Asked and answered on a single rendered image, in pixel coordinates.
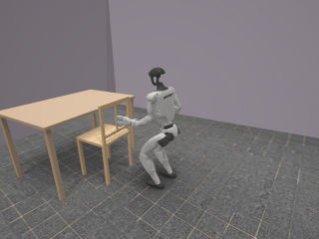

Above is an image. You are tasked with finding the robot right forearm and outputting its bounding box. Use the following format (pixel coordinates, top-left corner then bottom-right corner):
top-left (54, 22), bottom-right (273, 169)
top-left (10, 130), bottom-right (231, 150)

top-left (171, 110), bottom-right (180, 122)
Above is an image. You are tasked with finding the robot left forearm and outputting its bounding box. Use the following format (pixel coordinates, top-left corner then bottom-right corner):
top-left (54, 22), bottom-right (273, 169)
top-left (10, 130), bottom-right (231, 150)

top-left (129, 116), bottom-right (151, 127)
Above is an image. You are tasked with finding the chair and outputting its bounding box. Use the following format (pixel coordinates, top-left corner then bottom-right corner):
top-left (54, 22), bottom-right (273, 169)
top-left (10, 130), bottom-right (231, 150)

top-left (76, 96), bottom-right (134, 186)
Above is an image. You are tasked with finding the robot left hand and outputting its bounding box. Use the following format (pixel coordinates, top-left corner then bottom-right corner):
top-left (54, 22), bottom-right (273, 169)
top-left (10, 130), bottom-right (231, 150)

top-left (117, 116), bottom-right (139, 126)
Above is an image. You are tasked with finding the left robot upper arm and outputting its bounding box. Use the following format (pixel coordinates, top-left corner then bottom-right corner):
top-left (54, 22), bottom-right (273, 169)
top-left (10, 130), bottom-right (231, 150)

top-left (146, 92), bottom-right (158, 123)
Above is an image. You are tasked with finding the right robot upper arm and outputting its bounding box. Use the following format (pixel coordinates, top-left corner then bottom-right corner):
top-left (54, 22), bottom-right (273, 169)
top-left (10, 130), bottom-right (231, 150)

top-left (168, 87), bottom-right (181, 113)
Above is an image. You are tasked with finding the robot right shin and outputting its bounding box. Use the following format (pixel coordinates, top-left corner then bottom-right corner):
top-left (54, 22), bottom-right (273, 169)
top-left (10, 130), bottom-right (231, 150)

top-left (155, 148), bottom-right (172, 174)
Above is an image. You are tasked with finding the table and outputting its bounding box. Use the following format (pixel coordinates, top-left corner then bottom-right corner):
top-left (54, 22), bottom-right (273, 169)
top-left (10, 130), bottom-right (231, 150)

top-left (0, 90), bottom-right (136, 201)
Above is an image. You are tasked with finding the robot left foot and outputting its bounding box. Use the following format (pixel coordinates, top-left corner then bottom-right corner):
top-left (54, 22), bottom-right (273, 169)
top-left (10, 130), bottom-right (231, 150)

top-left (146, 180), bottom-right (164, 189)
